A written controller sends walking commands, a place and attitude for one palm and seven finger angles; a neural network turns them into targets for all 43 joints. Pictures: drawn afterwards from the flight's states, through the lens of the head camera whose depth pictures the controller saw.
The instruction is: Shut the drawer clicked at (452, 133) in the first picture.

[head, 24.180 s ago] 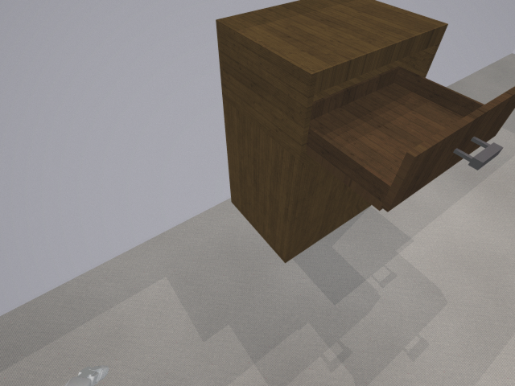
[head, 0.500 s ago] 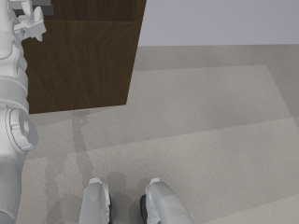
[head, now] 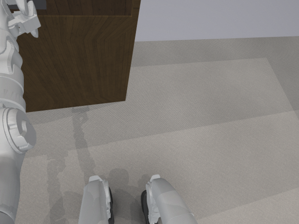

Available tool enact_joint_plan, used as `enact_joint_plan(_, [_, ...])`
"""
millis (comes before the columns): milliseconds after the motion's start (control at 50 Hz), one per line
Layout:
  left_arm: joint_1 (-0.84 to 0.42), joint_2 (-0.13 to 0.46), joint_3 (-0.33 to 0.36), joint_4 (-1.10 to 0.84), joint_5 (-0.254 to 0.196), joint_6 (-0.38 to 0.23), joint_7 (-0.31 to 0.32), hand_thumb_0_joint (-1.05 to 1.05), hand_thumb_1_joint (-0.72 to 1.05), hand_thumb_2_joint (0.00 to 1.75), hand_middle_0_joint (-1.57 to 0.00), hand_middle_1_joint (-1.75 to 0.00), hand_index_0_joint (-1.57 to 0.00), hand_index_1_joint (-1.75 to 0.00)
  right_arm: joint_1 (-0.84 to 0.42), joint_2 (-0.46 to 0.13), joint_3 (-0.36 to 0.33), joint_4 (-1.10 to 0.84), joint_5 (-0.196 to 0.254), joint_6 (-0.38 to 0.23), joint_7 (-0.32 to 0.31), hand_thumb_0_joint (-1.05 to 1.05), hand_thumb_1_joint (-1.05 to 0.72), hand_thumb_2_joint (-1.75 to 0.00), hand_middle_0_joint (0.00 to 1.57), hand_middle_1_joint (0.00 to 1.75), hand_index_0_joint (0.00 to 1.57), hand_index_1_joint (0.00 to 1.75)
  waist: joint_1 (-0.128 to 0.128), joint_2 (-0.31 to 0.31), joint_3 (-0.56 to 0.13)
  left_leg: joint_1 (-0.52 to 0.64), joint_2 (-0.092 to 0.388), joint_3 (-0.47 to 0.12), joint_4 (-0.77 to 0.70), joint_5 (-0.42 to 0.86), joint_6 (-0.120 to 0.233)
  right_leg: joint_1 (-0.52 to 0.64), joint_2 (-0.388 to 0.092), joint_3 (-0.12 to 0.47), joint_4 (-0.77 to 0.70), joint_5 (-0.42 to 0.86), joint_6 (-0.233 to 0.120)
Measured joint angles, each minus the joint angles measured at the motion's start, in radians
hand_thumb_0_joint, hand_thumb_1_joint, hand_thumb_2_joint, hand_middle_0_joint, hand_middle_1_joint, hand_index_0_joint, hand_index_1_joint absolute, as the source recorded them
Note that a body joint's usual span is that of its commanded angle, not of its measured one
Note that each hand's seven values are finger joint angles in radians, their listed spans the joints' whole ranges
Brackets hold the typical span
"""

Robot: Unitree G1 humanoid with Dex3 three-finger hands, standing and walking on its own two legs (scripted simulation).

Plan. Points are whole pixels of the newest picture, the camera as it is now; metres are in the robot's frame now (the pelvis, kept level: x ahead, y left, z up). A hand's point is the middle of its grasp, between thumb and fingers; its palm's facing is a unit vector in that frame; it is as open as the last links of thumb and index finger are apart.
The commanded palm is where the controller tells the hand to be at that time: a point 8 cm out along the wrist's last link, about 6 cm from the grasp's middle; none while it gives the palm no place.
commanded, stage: pull the fist back off the drawer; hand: left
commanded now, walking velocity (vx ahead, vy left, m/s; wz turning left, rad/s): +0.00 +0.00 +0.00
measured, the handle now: out of the picture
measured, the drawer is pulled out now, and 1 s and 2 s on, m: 0.00 0.00 0.00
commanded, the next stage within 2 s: draw the hand back to the body in 0.24 s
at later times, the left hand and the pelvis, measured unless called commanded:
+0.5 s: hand (30, 21) +0.55 +0.19 +0.11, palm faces +0.12 -0.99 -0.05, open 3.2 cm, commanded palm +0.50 +0.23 +0.12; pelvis +0.06 -0.01 +0.04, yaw +0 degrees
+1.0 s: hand out of the picture +0.38 +0.22 +0.19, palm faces +0.22 -0.95 -0.20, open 3.3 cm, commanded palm +0.34 +0.26 +0.21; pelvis +0.07 -0.01 +0.10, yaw +3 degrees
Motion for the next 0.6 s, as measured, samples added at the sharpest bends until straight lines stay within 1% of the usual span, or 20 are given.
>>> enact_joint_plan(200, [0.141, -0.094, 0.024, -0.102, -0.038, -0.02, 0.017, 0.0, 0.82, 0.9, -1.4, -1.6, -1.4, -1.6, -0.025, 0.004, -0.022, -0.017, 0.011, 0.029, 0.015, 0.0, -0.9, -0.9, 0.2, 0.3, 0.2, 0.3, 0.038, 0.001, -0.012, 0.086, 0.004, 0.023, -0.042, -0.025, -0.005, 0.075, 0.002, 0.024, -0.04, -0.018, -0.002])
enact_joint_plan(360, [0.219, -0.131, 0.037, -0.119, -0.049, -0.061, 0.002, -0.01, 0.82, 0.9, -1.4, -1.6, -1.4, -1.6, -0.044, 0.004, -0.037, -0.031, 0.02, 0.055, 0.018, 0.0, -0.9, -0.9, 0.2, 0.3, 0.2, 0.3, 0.061, -0.002, -0.023, 0.153, 0.006, 0.029, -0.062, -0.056, -0.014, 0.139, 0.006, 0.033, -0.063, -0.044, -0.009])
enact_joint_plan(400, [0.254, -0.143, 0.044, -0.159, -0.057, -0.065, -0.001, 0.0, 0.83, 0.89, -1.4, -1.6, -1.4, -1.6, -0.048, 0.007, -0.045, -0.035, 0.023, 0.067, 0.02, 0.0, -0.9, -0.9, 0.2, 0.3, 0.2, 0.3, 0.068, -0.005, -0.025, 0.171, 0.008, 0.033, -0.07, -0.061, -0.017, 0.155, 0.007, 0.037, -0.069, -0.049, -0.011])
enact_joint_plan(480, [0.43, -0.192, 0.051, -0.354, -0.103, -0.058, -0.018, 0.01, 0.85, 0.89, -1.4, -1.6, -1.4, -1.6, -0.046, 0.012, -0.063, -0.055, 0.045, 0.093, 0.027, 0.0, -0.9, -0.9, 0.2, 0.3, 0.2, 0.3, 0.093, -0.004, -0.03, 0.255, 0.011, 0.051, -0.123, -0.065, -0.021, 0.23, 0.01, 0.056, -0.122, -0.044, -0.013])
enact_joint_plan(540, [0.577, -0.232, 0.025, -0.487, -0.146, -0.019, -0.038, 0.01, 0.87, 0.89, -1.4, -1.6, -1.4, -1.6, -0.039, 0.013, -0.068, -0.068, 0.068, 0.104, 0.026, 0.0, -0.9, -0.9, 0.2, 0.3, 0.2, 0.3, 0.121, -0.002, -0.034, 0.355, 0.009, 0.062, -0.189, -0.059, -0.022, 0.325, 0.008, 0.068, -0.19, -0.031, -0.013])
enact_joint_plan(600, [0.696, -0.266, -0.005, -0.582, -0.189, 0.022, -0.051, 0.02, 0.89, 0.89, -1.4, -1.6, -1.4, -1.6, -0.037, 0.013, -0.066, -0.078, 0.088, 0.102, 0.017, 0.0, -0.9, -0.9, 0.2, 0.3, 0.2, 0.3, 0.148, -0.007, -0.044, 0.456, 0.002, 0.064, -0.256, -0.047, -0.023, 0.428, 0.004, 0.071, -0.26, -0.014, -0.012])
